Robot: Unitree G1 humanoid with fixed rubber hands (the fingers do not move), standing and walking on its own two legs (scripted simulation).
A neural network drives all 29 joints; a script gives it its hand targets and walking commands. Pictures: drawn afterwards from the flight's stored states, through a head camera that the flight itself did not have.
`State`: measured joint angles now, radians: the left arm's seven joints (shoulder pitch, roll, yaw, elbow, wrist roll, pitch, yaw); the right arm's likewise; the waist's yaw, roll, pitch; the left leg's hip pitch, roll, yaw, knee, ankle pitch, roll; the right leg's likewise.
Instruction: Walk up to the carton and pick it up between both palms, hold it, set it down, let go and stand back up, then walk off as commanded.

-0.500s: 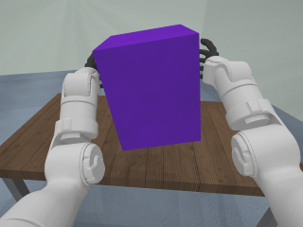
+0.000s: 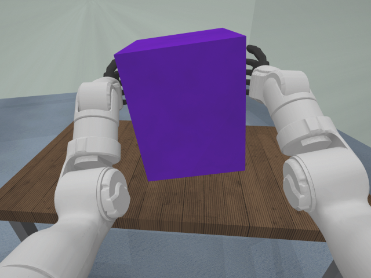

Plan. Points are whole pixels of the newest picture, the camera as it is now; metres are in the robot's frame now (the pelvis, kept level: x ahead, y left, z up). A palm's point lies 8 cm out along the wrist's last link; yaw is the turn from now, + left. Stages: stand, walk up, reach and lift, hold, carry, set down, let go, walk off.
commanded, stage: hold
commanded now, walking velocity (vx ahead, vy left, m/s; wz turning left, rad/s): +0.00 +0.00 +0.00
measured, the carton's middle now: (187, 100) +0.39 +0.00 +0.29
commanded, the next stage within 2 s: none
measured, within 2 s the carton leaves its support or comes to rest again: neither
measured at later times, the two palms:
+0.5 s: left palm (115, 93) +0.37 +0.15 +0.31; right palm (257, 82) +0.37 -0.14 +0.33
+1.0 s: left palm (115, 93) +0.37 +0.15 +0.31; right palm (259, 78) +0.36 -0.14 +0.35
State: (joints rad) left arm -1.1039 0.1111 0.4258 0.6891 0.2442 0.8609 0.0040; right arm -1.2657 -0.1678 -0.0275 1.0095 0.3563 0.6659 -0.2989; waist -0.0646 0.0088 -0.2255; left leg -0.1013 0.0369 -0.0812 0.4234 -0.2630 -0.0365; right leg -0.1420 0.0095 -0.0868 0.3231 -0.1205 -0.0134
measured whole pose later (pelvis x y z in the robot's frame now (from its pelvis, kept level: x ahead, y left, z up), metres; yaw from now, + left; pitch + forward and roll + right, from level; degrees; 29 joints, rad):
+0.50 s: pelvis +0.01 +0.01 +0.00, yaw +0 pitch -4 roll -2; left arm -1.01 0.07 0.42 0.55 0.23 0.88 0.03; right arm -1.20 -0.18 0.03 0.91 0.41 0.67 -0.31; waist -0.07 0.03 -0.22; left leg -0.08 0.04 -0.08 0.43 -0.28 -0.03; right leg -0.12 0.01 -0.08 0.32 -0.13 0.00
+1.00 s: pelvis +0.01 +0.01 +0.00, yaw +0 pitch -4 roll -2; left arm -1.04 0.07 0.39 0.60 0.23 0.87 0.03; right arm -1.25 -0.20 0.01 0.98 0.41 0.68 -0.30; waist -0.08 0.02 -0.23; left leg -0.09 0.04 -0.08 0.44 -0.28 -0.03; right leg -0.12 0.01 -0.09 0.31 -0.12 0.00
